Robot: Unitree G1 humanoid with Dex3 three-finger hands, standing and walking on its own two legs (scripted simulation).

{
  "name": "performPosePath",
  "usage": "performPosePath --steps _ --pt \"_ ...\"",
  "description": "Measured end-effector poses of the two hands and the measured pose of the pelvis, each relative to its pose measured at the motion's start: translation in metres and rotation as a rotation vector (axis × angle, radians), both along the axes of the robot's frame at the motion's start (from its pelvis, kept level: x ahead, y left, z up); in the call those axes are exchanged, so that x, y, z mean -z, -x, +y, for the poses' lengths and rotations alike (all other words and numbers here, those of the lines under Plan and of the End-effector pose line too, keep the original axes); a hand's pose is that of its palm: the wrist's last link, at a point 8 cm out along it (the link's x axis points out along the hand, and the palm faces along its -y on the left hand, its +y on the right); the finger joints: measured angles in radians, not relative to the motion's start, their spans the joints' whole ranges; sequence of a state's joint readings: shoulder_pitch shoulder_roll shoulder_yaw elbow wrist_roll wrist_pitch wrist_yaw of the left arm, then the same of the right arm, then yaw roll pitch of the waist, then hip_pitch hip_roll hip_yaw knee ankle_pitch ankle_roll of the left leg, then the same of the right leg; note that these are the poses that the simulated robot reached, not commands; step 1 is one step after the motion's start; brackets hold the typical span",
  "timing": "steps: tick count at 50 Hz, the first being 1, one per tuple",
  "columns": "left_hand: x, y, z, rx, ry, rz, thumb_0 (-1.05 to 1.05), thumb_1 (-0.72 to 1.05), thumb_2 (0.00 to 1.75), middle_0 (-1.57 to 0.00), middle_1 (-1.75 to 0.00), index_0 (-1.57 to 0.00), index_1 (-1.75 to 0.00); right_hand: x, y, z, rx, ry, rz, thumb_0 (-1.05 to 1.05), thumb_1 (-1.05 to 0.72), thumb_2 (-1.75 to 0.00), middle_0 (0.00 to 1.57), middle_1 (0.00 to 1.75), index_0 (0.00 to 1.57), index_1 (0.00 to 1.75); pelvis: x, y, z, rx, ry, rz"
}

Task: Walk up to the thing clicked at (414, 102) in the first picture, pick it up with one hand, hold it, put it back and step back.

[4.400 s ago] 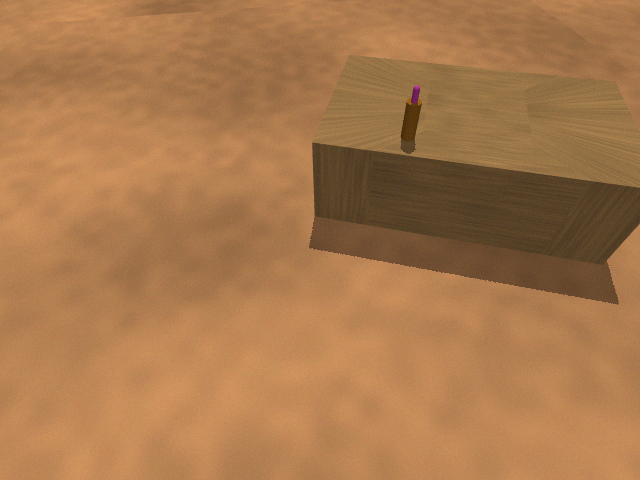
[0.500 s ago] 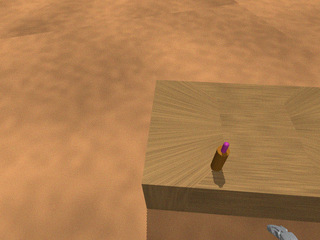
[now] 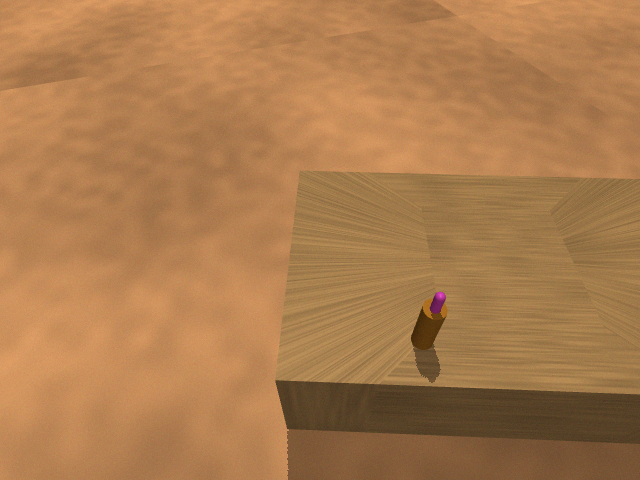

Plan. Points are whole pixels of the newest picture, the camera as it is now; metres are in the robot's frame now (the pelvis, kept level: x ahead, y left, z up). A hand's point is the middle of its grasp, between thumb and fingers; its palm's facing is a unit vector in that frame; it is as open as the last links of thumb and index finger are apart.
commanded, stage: walk up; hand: right
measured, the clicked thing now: (430, 319) +0.47 -0.22 -0.29
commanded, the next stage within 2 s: stand in 0.34 s
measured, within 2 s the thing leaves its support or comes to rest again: neither
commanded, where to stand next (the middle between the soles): +0.04 -0.02 m, yaw +1 degrees
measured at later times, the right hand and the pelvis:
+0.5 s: hand out of the picture +0.10 -0.25 -0.15, palm faces -0.02 +0.94 -0.34, open 7.4 cm; pelvis +0.01 +0.00 +0.00, yaw +0 degrees
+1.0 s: hand out of the picture +0.09 -0.24 -0.15, palm faces -0.03 +0.94 -0.33, open 7.4 cm; pelvis +0.01 +0.01 +0.00, yaw +0 degrees
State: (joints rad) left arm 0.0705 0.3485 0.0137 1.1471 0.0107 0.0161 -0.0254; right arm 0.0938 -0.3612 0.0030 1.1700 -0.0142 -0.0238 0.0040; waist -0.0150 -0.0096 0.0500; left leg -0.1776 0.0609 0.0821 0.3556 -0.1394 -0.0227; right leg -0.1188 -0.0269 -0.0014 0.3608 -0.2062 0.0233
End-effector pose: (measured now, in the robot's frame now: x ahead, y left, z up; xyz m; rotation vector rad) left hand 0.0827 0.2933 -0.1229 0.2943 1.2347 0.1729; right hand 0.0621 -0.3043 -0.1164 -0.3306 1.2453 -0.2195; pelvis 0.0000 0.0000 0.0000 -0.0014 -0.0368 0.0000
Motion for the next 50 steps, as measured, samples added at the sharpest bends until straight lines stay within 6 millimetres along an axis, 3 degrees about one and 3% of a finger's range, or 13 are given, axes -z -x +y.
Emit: performPosePath --steps 27,50 --pt "-0.006 -0.005 0.007 -0.001 -0.025 -0.012 0.00 0.91 0.90 -0.20 -0.30 -0.21 -0.30 0.000 -0.036 0.013 -0.023 -0.029 -0.047 0.00 -0.90 -0.90 0.20 0.30 0.20 0.30 -0.002 -0.010 0.004 -0.003 -0.001 0.001" --pt "-0.004 0.004 0.012 -0.001 -0.026 0.009 0.00 0.91 0.90 -0.20 -0.30 -0.21 -0.30 0.001 -0.022 0.016 -0.013 -0.031 -0.003 0.00 -0.90 -0.90 0.20 0.30 0.20 0.30 -0.002 -0.011 0.008 -0.009 -0.003 0.000"
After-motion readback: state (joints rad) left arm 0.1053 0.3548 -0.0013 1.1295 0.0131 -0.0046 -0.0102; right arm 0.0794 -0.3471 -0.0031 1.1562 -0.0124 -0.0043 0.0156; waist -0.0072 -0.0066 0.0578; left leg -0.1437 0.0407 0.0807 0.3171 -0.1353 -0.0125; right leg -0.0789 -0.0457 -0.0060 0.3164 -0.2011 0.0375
